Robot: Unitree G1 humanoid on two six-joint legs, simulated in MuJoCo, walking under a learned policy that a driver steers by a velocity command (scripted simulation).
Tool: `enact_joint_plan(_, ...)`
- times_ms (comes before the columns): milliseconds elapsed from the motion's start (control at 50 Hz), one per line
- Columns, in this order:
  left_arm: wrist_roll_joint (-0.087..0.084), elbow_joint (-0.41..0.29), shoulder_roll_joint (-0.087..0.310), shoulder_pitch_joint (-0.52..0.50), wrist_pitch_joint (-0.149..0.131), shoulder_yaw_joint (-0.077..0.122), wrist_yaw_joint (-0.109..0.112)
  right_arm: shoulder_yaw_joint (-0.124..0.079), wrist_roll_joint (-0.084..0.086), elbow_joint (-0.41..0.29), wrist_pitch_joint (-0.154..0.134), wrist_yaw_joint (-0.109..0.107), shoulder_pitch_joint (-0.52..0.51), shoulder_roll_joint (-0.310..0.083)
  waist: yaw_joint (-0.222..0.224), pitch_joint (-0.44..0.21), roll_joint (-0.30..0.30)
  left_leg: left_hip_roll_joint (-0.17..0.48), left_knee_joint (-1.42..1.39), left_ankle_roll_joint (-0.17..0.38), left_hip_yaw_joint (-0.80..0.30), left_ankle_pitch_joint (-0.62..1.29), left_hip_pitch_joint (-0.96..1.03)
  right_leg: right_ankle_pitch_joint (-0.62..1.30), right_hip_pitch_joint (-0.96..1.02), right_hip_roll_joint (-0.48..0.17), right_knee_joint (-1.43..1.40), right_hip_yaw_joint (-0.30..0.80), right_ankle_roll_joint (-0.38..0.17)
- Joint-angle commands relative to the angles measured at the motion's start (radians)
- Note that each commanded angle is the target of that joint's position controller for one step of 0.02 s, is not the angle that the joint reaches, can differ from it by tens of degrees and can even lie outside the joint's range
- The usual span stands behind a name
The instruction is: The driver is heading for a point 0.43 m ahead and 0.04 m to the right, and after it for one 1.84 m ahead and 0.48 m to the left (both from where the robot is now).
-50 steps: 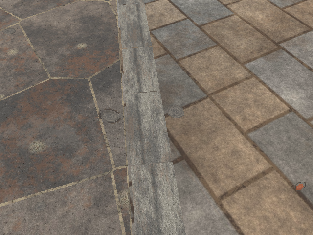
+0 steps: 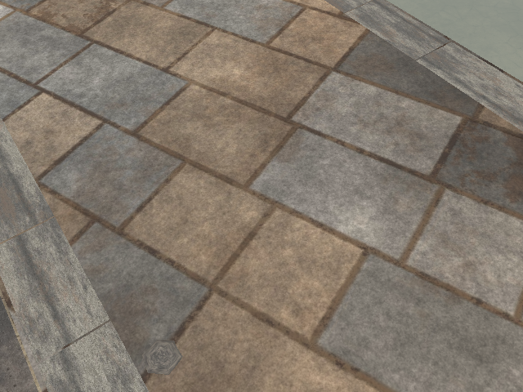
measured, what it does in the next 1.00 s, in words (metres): walks ahead: left foot, then right foot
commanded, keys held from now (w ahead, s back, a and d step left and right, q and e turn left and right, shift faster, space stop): w+e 0.18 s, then e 0.18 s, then q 0.64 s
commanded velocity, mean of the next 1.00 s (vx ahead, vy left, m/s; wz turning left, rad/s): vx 0.21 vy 0.00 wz -0.09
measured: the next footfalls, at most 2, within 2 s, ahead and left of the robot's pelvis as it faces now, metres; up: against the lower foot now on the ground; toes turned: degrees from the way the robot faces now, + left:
left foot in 0.26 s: +0.34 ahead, +0.13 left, +0.00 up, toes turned -3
right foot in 0.62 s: +0.31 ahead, -0.11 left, +0.00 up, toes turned -10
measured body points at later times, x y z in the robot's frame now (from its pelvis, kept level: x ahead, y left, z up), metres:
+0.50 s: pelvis +0.24 +0.05 -0.01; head +0.28 +0.04 +0.44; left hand +0.45 +0.29 -0.11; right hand +0.29 -0.24 -0.12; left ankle +0.31 +0.15 -0.75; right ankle +0.22 -0.09 -0.70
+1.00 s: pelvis +0.29 +0.05 -0.01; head +0.33 +0.07 +0.44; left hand +0.47 +0.32 -0.11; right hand +0.40 -0.25 -0.10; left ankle +0.30 +0.13 -0.75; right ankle +0.26 -0.10 -0.67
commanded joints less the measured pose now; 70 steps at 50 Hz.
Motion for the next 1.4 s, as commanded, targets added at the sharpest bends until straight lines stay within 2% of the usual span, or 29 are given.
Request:
enact_joint_plan(20, -0.005, -0.071, 0.176, -0.025, -0.018, 0.047, 0.024, -0.013, -0.006, -0.066, 0.002, -0.002, -0.033, -0.057, -0.021, -0.060, -0.073, -0.024, -0.180, -0.035, 0.016, 0.172, -0.012, 0.244, 0.008, -0.219, -0.151, 0.209, -0.156)
enact_joint_plan(140, -0.017, -0.030, 0.181, 0.058, -0.002, 0.051, 0.035, -0.005, 0.017, -0.116, -0.019, 0.024, -0.191, -0.057, 0.041, -0.036, -0.112, -0.092, -0.474, -0.020, 0.002, 0.340, 0.091, 0.088, 0.022, -0.219, -0.090, 0.263, -0.102)
enact_joint_plan(240, -0.013, -0.041, 0.157, 0.015, 0.023, 0.048, 0.046, -0.038, -0.002, -0.090, -0.042, 0.022, -0.046, -0.121, -0.053, -0.098, -0.159, -0.118, -0.602, 0.060, 0.021, 0.262, 0.294, 0.327, 0.115, -0.183, 0.173, 0.333, -0.024)
enact_joint_plan(260, -0.003, -0.066, 0.112, 0.001, 0.023, 0.032, 0.045, -0.050, -0.023, -0.083, -0.049, 0.017, 0.063, -0.163, -0.103, -0.227, -0.114, -0.003, -0.560, 0.118, -0.057, 0.419, 0.530, 0.272, 0.033, -0.125, 0.382, 0.287, 0.020)
enact_joint_plan(280, -0.002, -0.076, 0.050, 0.139, 0.022, 0.015, 0.047, -0.064, -0.041, -0.076, -0.036, 0.010, 0.158, -0.232, -0.068, -0.392, 0.132, 0.263, -0.505, 0.273, -0.370, 0.662, 0.910, -0.228, -0.276, 0.011, 0.725, 0.163, 0.103)
enact_joint_plan(300, -0.009, -0.080, 0.111, 0.213, 0.019, 0.015, 0.045, -0.057, -0.008, -0.062, -0.016, 0.019, 0.189, -0.189, -0.053, -0.485, 0.288, 0.377, -0.553, 0.350, -0.623, 0.575, 0.980, -0.530, -0.427, 0.001, 0.929, 0.147, 0.132)
enact_joint_plan(340, -0.018, -0.085, 0.208, 0.060, 0.043, 0.046, 0.048, -0.022, -0.002, -0.100, 0.014, 0.009, 0.083, -0.074, -0.077, -0.261, 0.082, 0.278, -0.589, 0.276, -0.340, 0.511, 0.743, -0.402, -0.483, -0.091, 1.003, 0.104, 0.168)
enact_joint_plan(400, -0.006, -0.099, 0.127, 0.024, 0.076, 0.035, 0.053, -0.010, -0.016, -0.068, 0.026, 0.011, 0.012, -0.063, -0.019, -0.122, 0.087, 0.146, -0.667, 0.250, -0.127, 0.578, 0.430, -0.330, -0.342, -0.139, 0.829, 0.052, 0.174)
enact_joint_plan(480, 0.022, -0.086, 0.032, 0.017, 0.069, -0.005, 0.051, -0.003, -0.004, -0.025, 0.020, 0.025, -0.048, -0.059, 0.009, -0.187, 0.098, 0.108, -0.687, 0.276, -0.032, 0.735, 0.359, -0.188, -0.114, -0.148, 0.451, 0.014, 0.172)
enact_joint_plan(560, 0.019, -0.083, 0.080, -0.046, 0.069, 0.006, 0.042, -0.012, 0.028, 0.004, 0.043, 0.030, -0.030, -0.115, -0.004, -0.184, 0.088, 0.089, -0.665, 0.247, -0.069, 0.438, 0.358, 0.017, 0.031, -0.105, 0.175, -0.024, 0.151)
enact_joint_plan(600, 0.031, -0.105, 0.117, -0.088, 0.070, 0.015, 0.046, -0.001, 0.034, 0.014, 0.052, 0.030, -0.007, -0.096, -0.004, -0.141, 0.067, 0.049, -0.647, 0.173, -0.104, 0.160, 0.271, 0.101, 0.133, -0.137, 0.046, 0.013, 0.102)
enact_joint_plan(640, 0.037, -0.126, 0.224, -0.125, 0.081, 0.040, 0.062, 0.015, 0.016, 0.011, 0.052, 0.033, 0.086, -0.043, -0.073, -0.154, -0.163, -0.086, -0.522, 0.077, 0.007, -0.155, 0.174, 0.158, 0.170, -0.339, 0.046, 0.160, -0.016)
enact_joint_plan(680, 0.032, -0.122, 0.158, -0.150, 0.079, 0.032, 0.056, 0.007, 0.024, 0.008, 0.066, 0.020, 0.061, -0.070, -0.042, -0.110, -0.223, -0.116, -0.397, 0.040, 0.083, -0.110, 0.185, 0.020, 0.084, -0.343, -0.007, 0.176, -0.037)
enact_joint_plan(720, 0.023, -0.121, 0.160, -0.158, 0.069, 0.038, 0.061, -0.007, 0.020, 0.005, 0.085, 0.012, 0.071, -0.087, -0.038, -0.098, -0.241, -0.108, -0.306, 0.033, 0.089, -0.118, 0.163, 0.146, 0.076, -0.373, 0.012, 0.174, -0.045)
enact_joint_plan(800, 0.009, -0.125, 0.161, -0.218, 0.066, 0.043, 0.075, -0.017, 0.030, -0.007, 0.109, 0.025, 0.106, -0.062, -0.057, -0.117, -0.205, -0.090, -0.262, 0.046, 0.122, -0.171, 0.221, 0.363, 0.033, -0.416, 0.070, 0.112, -0.060)
enact_joint_plan(840, -0.004, -0.116, 0.158, -0.236, 0.073, 0.047, 0.077, -0.023, 0.024, -0.005, 0.117, 0.033, 0.124, -0.061, -0.071, -0.113, -0.177, -0.110, -0.408, 0.071, 0.137, -0.007, 0.307, 0.262, -0.014, -0.369, 0.138, 0.036, -0.006)
enact_joint_plan(860, -0.003, -0.100, 0.142, -0.196, 0.074, 0.047, 0.075, -0.033, 0.016, -0.018, 0.118, 0.030, 0.121, -0.093, -0.061, -0.099, -0.086, -0.081, -0.514, 0.105, 0.049, 0.163, 0.354, 0.110, -0.068, -0.313, 0.238, -0.028, 0.053)
enact_joint_plan(880, 0.028, -0.124, 0.087, -0.176, 0.072, 0.034, 0.072, -0.063, 0.013, -0.042, 0.115, 0.015, 0.117, -0.215, -0.018, -0.096, 0.201, 0.120, -0.611, 0.215, -0.281, 0.461, 0.445, -0.170, -0.248, -0.167, 0.488, -0.158, 0.162)
enact_joint_plan(900, 0.026, -0.164, 0.079, -0.298, 0.067, 0.025, 0.078, -0.060, -0.019, -0.044, 0.106, 0.023, 0.181, -0.228, -0.116, -0.107, 0.265, 0.252, -0.690, 0.385, -0.497, 0.558, 0.504, -0.527, -0.410, -0.061, 0.682, -0.046, 0.176)
enact_joint_plan(920, 0.016, -0.154, 0.106, -0.288, 0.062, 0.034, 0.079, -0.051, -0.028, -0.047, 0.088, 0.025, 0.181, -0.208, -0.109, -0.137, 0.143, 0.253, -0.673, 0.397, -0.457, 0.554, 0.541, -0.525, -0.442, -0.092, 0.807, 0.034, 0.168)
enact_joint_plan(980, 0.019, -0.110, 0.130, -0.245, 0.061, 0.049, 0.087, -0.041, 0.023, -0.071, 0.085, -0.003, 0.068, -0.163, -0.057, -0.139, 0.042, 0.147, -0.624, 0.287, -0.295, 0.527, 0.556, -0.329, -0.453, -0.135, 0.784, 0.056, 0.174)
enact_joint_plan(1100, 0.006, -0.094, 0.076, -0.237, 0.045, 0.030, 0.067, -0.048, 0.026, -0.091, 0.124, -0.034, 0.072, -0.169, -0.064, -0.165, 0.090, 0.071, -0.626, 0.264, -0.264, 0.413, 0.538, -0.199, -0.326, -0.089, 0.514, 0.030, 0.210)
enact_joint_plan(1220, -0.002, -0.084, 0.104, -0.214, 0.025, 0.038, 0.040, -0.057, 0.028, -0.119, 0.141, -0.023, 0.031, -0.179, -0.069, -0.136, 0.145, 0.058, -0.627, 0.260, -0.386, 0.282, 0.443, -0.194, -0.169, -0.058, 0.286, 0.031, 0.190)
enact_joint_plan(1280, -0.001, -0.057, 0.107, -0.138, 0.009, 0.046, 0.028, -0.054, 0.046, -0.135, 0.150, -0.026, -0.011, -0.164, -0.018, -0.140, 0.135, 0.007, -0.569, 0.204, -0.411, 0.244, 0.407, -0.019, -0.022, -0.060, 0.015, 0.012, 0.153)
enact_joint_plan(1300, 0.008, -0.052, 0.146, -0.114, 0.009, 0.058, 0.031, -0.047, 0.043, -0.139, 0.150, -0.029, 0.009, -0.135, -0.024, -0.157, 0.083, -0.039, -0.506, 0.155, -0.376, 0.107, 0.333, 0.054, 0.081, -0.154, -0.029, 0.074, 0.118)
enact_joint_plan(1320, 0.023, -0.070, 0.208, -0.127, 0.017, 0.067, 0.040, -0.032, 0.025, -0.134, 0.148, -0.025, 0.073, -0.077, -0.072, -0.172, -0.147, -0.161, -0.278, 0.092, -0.218, -0.217, 0.209, 0.212, 0.165, -0.370, -0.056, 0.274, 0.030)
enact_joint_plan(1340, 0.061, -0.072, 0.236, -0.144, 0.018, 0.071, 0.032, -0.055, 0.031, -0.158, 0.137, -0.025, 0.061, -0.138, -0.072, -0.116, -0.306, -0.237, -0.071, 0.040, -0.092, -0.424, 0.053, 0.309, 0.080, -0.504, -0.083, 0.463, -0.130)
enact_joint_plan(1360, 0.055, -0.095, 0.183, -0.187, 0.012, 0.056, 0.033, -0.077, 0.024, -0.136, 0.134, -0.025, 0.086, -0.204, -0.077, -0.104, -0.208, -0.168, 0.094, 0.010, -0.109, -0.374, 0.048, 0.268, 0.055, -0.502, -0.083, 0.414, -0.158)
enact_joint_plan(1400, 0.028, -0.107, 0.122, -0.253, 0.014, 0.037, 0.042, -0.084, 0.029, -0.092, 0.153, -0.028, 0.116, -0.184, -0.093, -0.079, -0.147, -0.152, 0.199, -0.028, -0.080, -0.249, 0.034, 0.167, 0.044, -0.378, -0.063, 0.227, -0.083)
Velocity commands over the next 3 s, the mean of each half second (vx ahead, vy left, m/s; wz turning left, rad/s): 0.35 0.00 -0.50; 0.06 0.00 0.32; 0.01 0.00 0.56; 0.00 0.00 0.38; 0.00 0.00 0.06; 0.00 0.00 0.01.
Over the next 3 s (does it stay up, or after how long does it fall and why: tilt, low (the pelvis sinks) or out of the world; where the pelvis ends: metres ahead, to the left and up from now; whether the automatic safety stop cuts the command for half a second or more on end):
stays up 0.27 0.04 -0.01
